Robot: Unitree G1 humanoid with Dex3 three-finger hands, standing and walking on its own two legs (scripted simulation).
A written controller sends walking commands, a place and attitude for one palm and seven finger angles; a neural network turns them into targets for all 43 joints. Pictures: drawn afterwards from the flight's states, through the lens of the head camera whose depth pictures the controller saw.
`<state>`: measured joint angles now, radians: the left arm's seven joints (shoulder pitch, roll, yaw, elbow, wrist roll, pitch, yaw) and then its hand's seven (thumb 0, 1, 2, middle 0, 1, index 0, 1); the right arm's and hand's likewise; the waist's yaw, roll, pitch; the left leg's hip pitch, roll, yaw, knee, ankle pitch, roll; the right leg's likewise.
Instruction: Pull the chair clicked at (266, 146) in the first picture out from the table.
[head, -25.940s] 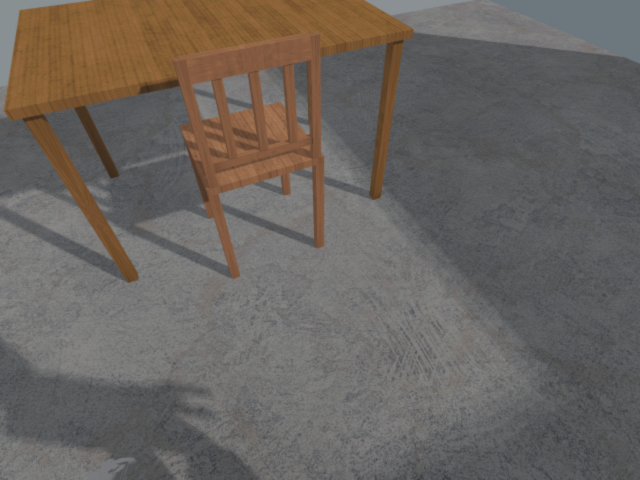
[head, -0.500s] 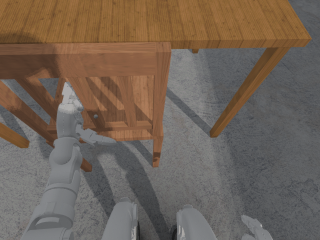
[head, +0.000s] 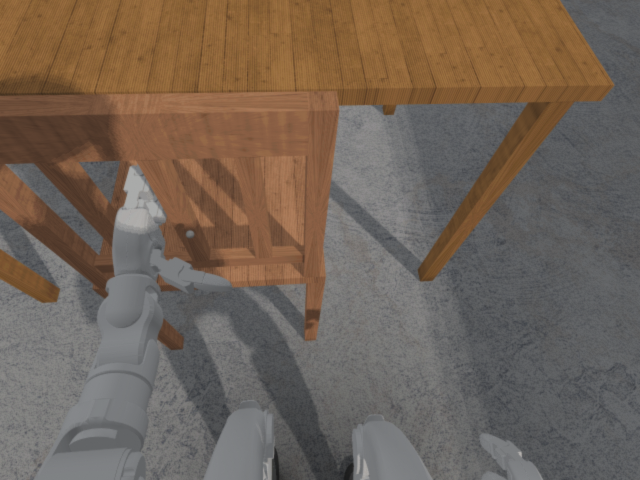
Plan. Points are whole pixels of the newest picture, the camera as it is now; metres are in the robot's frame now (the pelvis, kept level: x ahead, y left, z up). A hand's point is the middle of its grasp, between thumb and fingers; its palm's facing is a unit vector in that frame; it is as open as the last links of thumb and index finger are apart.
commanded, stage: hook a spindle and tug to test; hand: left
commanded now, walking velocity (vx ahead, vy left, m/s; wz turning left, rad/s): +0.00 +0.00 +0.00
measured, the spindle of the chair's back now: (181, 213) +0.44 +0.18 +0.01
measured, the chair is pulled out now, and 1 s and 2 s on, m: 0.00 0.00 0.06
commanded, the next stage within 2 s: step backward, pulling the chair out in 1.50 s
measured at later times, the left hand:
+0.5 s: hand (194, 230) +0.41 +0.16 +0.03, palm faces +0.08 -1.00 -0.02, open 13.3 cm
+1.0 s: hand (194, 229) +0.41 +0.16 +0.03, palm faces +0.08 -1.00 +0.00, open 5.7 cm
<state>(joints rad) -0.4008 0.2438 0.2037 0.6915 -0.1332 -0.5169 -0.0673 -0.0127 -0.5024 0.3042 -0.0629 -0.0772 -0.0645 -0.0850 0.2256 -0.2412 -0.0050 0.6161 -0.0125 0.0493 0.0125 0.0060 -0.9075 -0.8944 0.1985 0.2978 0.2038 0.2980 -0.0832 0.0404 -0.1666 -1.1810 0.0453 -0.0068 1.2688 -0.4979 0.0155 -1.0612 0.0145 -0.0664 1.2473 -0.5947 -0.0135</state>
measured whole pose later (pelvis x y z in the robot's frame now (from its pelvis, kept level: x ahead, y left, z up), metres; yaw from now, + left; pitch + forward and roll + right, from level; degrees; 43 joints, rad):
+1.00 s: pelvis +0.01 +0.00 +0.00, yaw +0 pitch +24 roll -3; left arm -0.36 0.21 0.19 0.62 -0.16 -0.47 -0.03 0.02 0.67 0.79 -0.41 -1.41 -0.42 -1.44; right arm 0.23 -0.24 -0.01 0.59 -0.01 0.06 0.03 0.01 -0.91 -0.89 0.20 0.30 0.20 0.30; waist -0.08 0.04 -0.17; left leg -1.16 0.04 0.00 1.25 -0.51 0.02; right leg -1.05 0.01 -0.05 1.22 -0.60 -0.01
